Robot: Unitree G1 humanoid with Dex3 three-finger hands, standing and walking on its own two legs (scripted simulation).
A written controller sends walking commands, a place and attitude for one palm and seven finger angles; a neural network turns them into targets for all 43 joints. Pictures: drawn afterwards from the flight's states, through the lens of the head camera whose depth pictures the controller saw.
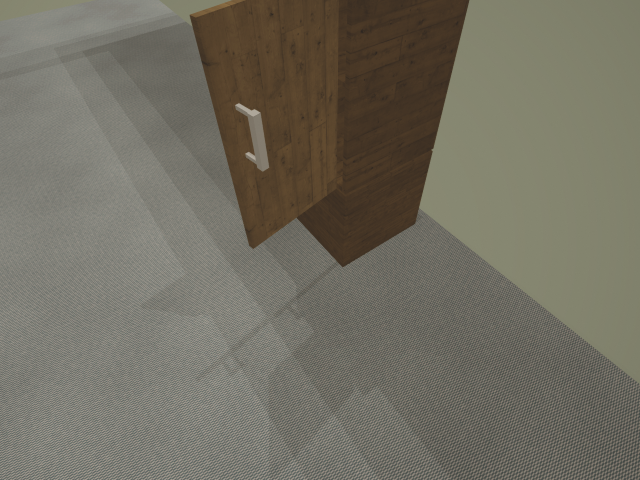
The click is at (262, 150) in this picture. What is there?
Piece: cupboard door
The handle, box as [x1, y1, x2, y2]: [235, 103, 268, 171]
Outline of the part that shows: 238,103 235,105 236,109 248,117 255,153 254,156 247,152 245,154 246,157 253,161 257,165 257,167 262,171 268,167 260,113 254,109 250,110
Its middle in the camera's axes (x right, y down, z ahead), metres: -0.14 -0.21 +0.80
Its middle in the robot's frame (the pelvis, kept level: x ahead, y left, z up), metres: +0.74 +0.18 +0.00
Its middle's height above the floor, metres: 0.78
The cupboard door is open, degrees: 100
